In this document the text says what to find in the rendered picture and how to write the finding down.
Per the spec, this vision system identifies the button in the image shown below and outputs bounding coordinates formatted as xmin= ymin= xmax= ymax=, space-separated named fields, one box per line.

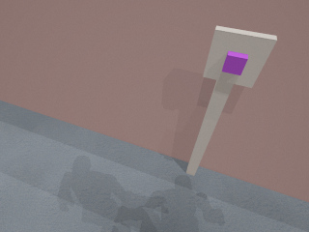
xmin=222 ymin=50 xmax=248 ymax=75

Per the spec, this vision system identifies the panel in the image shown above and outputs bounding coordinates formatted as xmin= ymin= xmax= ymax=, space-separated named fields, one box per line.
xmin=186 ymin=25 xmax=277 ymax=176

